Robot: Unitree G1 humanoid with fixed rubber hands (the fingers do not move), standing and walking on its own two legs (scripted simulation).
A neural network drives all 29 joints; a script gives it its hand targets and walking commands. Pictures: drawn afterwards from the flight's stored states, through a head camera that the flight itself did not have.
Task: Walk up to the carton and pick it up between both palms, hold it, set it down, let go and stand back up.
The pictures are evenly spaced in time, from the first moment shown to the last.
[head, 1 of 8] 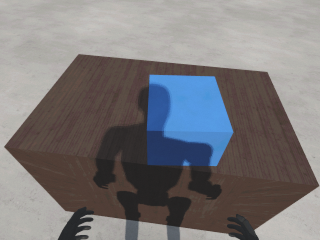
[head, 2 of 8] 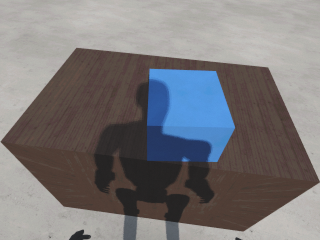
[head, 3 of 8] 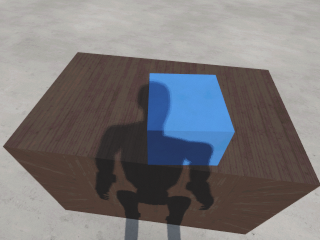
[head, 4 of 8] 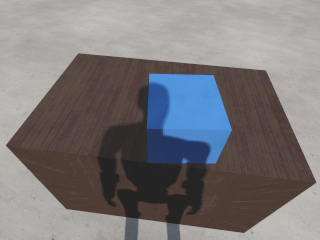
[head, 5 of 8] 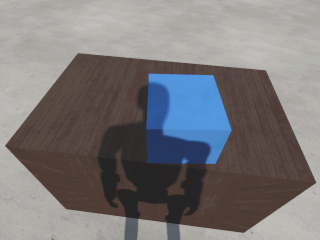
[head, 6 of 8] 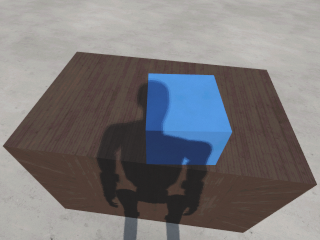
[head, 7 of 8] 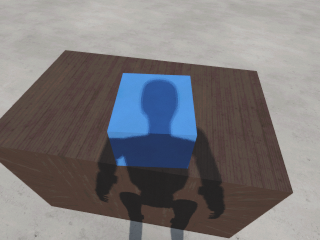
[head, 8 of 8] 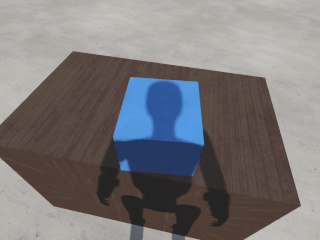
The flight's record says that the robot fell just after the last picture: no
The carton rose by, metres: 0.00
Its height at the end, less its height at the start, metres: +0.00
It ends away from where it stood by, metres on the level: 0.00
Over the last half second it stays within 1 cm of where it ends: yes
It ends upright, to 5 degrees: yes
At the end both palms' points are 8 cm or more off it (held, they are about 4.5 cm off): yes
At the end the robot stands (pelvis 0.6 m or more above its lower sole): yes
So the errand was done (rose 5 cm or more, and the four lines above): no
